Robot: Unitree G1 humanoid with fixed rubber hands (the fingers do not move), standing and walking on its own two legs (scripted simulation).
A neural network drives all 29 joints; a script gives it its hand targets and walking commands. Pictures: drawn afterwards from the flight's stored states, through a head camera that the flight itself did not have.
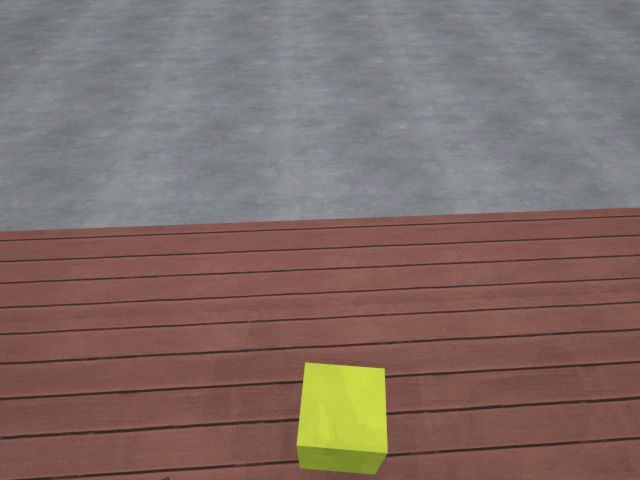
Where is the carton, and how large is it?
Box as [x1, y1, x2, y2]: [297, 363, 387, 474]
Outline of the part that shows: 305,363 297,437 299,466 303,468 374,474 387,453 384,369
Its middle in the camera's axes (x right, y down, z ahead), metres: +0.06 +0.49 +1.05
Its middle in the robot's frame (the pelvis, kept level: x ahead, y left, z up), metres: +0.38 -0.05 -0.64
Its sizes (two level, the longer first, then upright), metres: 0.210 0.200 0.250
